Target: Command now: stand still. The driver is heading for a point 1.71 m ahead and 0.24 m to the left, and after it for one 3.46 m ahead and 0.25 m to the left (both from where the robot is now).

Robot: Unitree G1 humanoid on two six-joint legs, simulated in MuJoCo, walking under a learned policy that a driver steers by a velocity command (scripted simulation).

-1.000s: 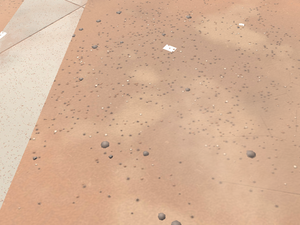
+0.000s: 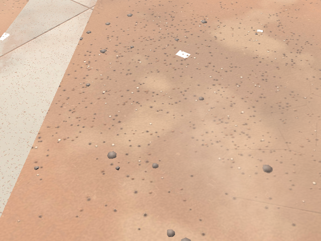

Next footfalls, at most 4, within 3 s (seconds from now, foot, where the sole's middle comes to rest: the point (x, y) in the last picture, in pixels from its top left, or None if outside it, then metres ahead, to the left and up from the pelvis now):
0.68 right None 0.41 -0.11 -0.77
1.20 left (140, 199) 0.70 0.12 -0.77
1.58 right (189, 213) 0.63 -0.10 -0.77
1.92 left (127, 168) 0.86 0.18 -0.77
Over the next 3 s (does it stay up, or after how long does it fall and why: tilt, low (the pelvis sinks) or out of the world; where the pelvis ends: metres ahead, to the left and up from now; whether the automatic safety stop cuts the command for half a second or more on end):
stays up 1.04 0.06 -0.02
